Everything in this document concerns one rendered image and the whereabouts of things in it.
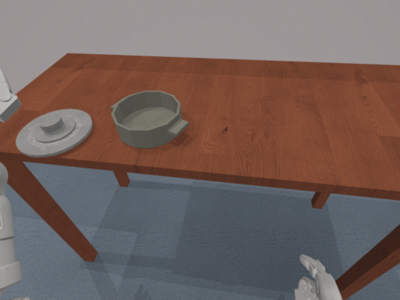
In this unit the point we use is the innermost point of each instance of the pot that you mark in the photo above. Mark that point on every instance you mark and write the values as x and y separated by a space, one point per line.
148 119

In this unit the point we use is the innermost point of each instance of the lid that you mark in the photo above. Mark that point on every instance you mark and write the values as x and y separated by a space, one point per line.
34 142

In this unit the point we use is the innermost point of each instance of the left robot forearm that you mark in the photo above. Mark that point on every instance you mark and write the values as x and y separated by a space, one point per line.
10 269

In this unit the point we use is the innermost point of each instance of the table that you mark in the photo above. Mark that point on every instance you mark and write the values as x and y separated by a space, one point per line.
330 128

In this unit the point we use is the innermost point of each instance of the knob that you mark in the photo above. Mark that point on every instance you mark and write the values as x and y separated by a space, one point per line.
50 123

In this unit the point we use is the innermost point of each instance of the right robot hand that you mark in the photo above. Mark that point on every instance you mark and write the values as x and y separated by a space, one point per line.
324 287

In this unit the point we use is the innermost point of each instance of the left robot hand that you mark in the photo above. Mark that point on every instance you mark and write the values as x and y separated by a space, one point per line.
9 103

